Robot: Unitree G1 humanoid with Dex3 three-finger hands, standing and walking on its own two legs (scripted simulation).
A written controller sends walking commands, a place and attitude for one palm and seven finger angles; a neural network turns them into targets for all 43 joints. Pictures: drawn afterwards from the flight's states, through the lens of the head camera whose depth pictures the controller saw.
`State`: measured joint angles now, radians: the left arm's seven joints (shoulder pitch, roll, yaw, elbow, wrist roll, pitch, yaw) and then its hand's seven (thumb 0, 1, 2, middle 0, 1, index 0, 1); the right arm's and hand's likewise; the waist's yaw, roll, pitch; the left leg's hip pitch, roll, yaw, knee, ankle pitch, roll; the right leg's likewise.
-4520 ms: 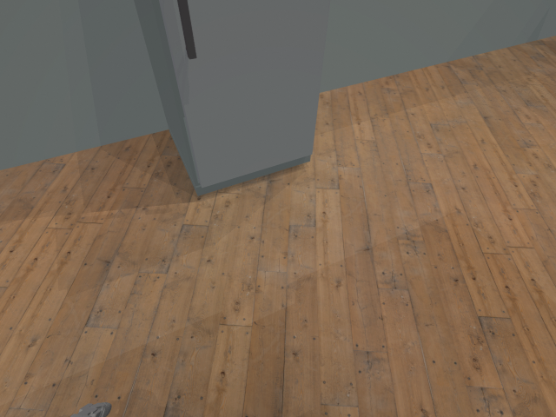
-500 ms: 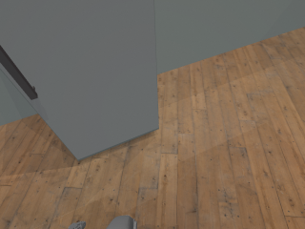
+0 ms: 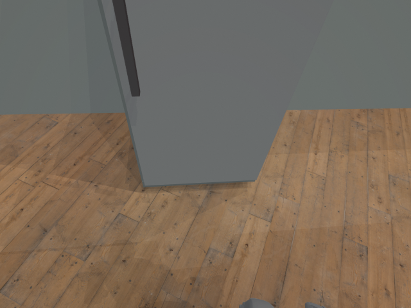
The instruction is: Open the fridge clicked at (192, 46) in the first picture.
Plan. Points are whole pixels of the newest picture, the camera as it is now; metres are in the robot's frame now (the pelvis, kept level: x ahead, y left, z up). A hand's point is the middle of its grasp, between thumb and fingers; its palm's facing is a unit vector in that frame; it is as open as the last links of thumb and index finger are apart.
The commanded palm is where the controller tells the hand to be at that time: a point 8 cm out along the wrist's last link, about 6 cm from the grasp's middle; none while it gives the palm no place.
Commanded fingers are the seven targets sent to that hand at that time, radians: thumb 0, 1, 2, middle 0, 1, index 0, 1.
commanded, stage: turn to face it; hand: left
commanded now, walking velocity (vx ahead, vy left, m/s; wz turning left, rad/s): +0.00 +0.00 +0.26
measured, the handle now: (127, 40) +0.72 +0.28 +0.12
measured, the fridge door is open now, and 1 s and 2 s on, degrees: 0 0 0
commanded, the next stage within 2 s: take the last steps up to it in 0.20 s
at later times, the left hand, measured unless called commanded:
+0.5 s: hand out of the picture -0.01 +0.15 -0.15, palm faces +0.22 -0.94 -0.25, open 7.3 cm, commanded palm none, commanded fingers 0.00 0.90 0.90 -0.20 -0.30 -0.20 -0.30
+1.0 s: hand out of the picture +0.01 +0.22 -0.18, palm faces +0.26 -0.95 -0.14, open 7.4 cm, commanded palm none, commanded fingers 0.00 0.90 0.90 -0.20 -0.30 -0.20 -0.30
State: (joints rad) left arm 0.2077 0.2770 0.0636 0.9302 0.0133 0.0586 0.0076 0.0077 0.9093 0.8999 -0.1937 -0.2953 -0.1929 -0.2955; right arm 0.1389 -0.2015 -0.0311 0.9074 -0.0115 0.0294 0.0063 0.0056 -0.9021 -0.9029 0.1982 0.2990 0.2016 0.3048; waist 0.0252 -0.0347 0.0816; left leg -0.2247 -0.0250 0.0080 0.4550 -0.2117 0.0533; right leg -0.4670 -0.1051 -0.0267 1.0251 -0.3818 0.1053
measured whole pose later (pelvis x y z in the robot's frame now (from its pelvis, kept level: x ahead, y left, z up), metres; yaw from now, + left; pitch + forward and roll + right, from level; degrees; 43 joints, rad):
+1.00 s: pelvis +0.04 +0.04 +0.00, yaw +11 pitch -1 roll +0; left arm 0.29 0.19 0.06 1.09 0.03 0.01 -0.02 0.01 0.91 0.90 -0.19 -0.30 -0.19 -0.30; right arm 0.40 -0.11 -0.02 1.12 -0.01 -0.06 -0.03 0.00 -0.92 -0.90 0.20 0.30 0.20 0.30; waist 0.02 -0.05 0.03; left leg 0.01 -0.02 0.13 0.27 -0.27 0.05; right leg -0.59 -0.11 -0.06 1.04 -0.19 0.03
